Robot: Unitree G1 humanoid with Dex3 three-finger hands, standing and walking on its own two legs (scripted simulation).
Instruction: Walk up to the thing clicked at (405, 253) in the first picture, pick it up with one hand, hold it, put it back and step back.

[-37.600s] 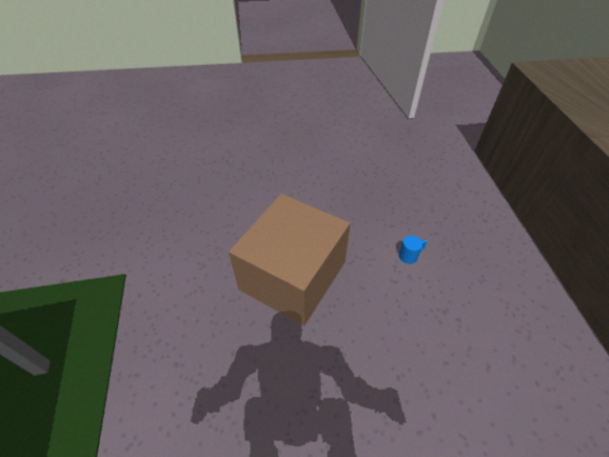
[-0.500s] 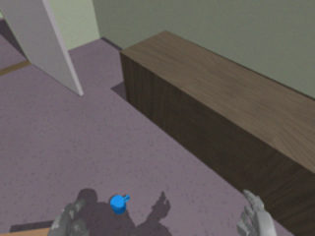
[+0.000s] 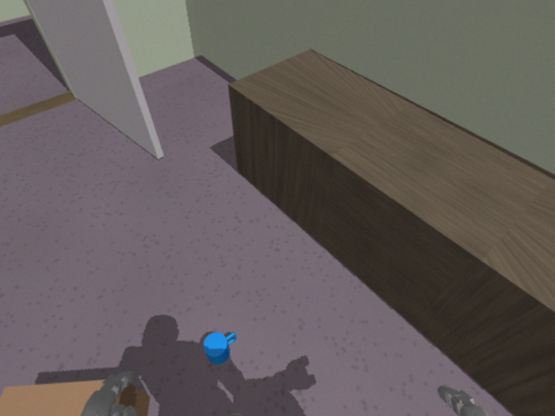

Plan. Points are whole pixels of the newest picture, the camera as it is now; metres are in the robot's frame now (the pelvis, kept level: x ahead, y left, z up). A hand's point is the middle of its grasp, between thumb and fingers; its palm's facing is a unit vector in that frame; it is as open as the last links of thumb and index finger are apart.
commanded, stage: stand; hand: left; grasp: from above
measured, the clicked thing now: (221, 345) +0.43 +0.21 -0.70
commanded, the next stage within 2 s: none
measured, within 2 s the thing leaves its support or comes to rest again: neither
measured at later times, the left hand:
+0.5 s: hand out of the picture +0.03 +0.25 -0.13, palm faces +0.03 -0.95 -0.33, open 7.4 cm
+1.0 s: hand out of the picture +0.04 +0.23 -0.13, palm faces +0.01 -0.94 -0.33, open 7.4 cm
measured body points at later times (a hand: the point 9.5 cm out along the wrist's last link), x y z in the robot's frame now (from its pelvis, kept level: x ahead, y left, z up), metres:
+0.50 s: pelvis -0.01 +0.01 +0.03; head -0.01 +0.01 +0.48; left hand +0.03 +0.30 -0.11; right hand +0.06 -0.26 -0.11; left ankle +0.01 +0.11 -0.71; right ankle +0.00 -0.14 -0.71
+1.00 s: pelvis -0.01 -0.01 +0.04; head -0.01 -0.01 +0.49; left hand +0.04 +0.28 -0.10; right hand +0.05 -0.29 -0.11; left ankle +0.01 +0.11 -0.71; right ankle +0.00 -0.14 -0.71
